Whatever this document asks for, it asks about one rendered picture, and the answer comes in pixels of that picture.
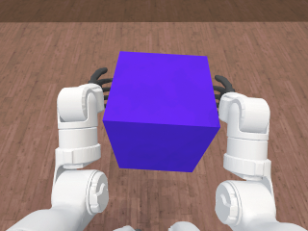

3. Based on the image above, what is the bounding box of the right robot thigh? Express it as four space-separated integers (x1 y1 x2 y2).
167 221 200 231

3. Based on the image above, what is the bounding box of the left robot forearm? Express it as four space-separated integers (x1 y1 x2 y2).
51 83 105 205

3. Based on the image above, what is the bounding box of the left robot upper arm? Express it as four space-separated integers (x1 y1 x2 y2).
6 169 109 231

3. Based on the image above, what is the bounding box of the robot left hand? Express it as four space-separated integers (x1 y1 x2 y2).
88 67 114 108

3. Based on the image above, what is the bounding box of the carton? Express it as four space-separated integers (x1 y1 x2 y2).
102 51 220 172

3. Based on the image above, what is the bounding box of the robot right hand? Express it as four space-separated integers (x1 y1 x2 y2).
213 75 235 116

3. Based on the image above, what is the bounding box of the right robot upper arm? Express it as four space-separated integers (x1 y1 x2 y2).
215 180 307 231

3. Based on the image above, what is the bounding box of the right robot forearm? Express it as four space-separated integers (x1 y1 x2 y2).
218 91 276 213

